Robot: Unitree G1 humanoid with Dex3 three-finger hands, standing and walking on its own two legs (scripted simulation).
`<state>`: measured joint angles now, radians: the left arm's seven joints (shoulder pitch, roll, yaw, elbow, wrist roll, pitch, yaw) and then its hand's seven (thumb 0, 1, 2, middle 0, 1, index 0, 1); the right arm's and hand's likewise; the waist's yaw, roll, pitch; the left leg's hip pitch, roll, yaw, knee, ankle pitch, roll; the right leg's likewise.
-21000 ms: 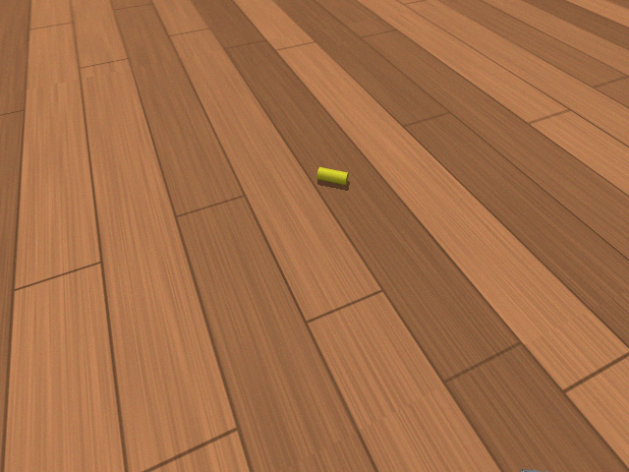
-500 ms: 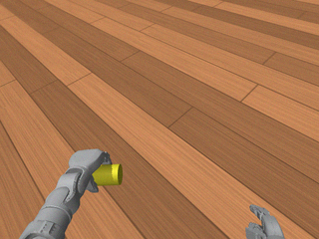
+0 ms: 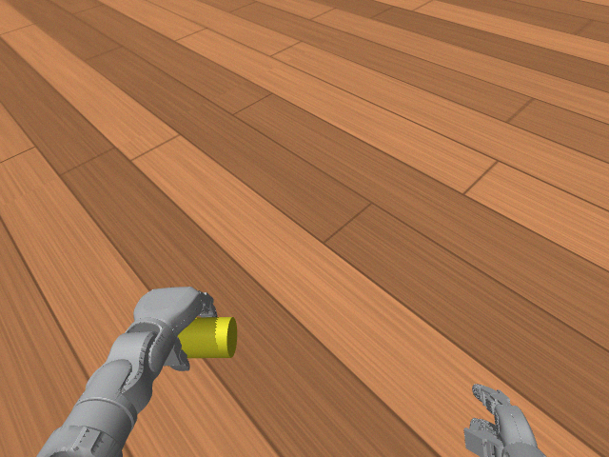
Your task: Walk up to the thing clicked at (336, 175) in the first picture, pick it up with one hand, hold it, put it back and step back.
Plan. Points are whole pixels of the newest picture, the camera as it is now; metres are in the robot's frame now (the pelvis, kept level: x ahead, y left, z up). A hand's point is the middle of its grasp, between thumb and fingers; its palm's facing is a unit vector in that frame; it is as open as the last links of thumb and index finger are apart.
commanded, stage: hold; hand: left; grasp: from above
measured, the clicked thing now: (188, 337) +0.29 +0.22 -0.07
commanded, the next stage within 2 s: crouch in 0.18 s
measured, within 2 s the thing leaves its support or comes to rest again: neither
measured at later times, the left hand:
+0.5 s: hand (183, 335) +0.29 +0.22 -0.06, palm faces -0.47 -0.05 -0.88, open 8.8 cm
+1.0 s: hand (218, 348) +0.35 +0.23 -0.28, palm faces -0.42 +0.04 -0.91, open 8.8 cm
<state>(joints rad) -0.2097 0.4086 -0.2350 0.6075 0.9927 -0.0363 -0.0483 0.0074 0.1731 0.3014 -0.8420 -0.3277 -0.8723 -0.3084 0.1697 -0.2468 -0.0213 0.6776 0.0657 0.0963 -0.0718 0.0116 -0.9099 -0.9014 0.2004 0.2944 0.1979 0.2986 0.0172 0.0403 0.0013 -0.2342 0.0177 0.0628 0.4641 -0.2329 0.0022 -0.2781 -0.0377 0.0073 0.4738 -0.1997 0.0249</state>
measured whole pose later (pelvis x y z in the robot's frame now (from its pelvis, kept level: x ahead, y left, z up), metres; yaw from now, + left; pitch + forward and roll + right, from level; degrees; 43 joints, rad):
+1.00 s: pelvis -0.04 +0.01 -0.16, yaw +1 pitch +28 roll -2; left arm -0.67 0.41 -0.11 1.23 1.17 -0.05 0.37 0.01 0.17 0.30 -0.87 -0.28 -0.89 -0.28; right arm 0.27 -0.26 -0.08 0.74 -0.03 0.03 -0.03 0.01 -0.91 -0.90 0.20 0.29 0.20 0.30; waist -0.14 0.03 -0.19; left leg -1.37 0.04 0.01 1.45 -0.57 0.01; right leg -1.38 -0.04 -0.01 1.40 -0.50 0.03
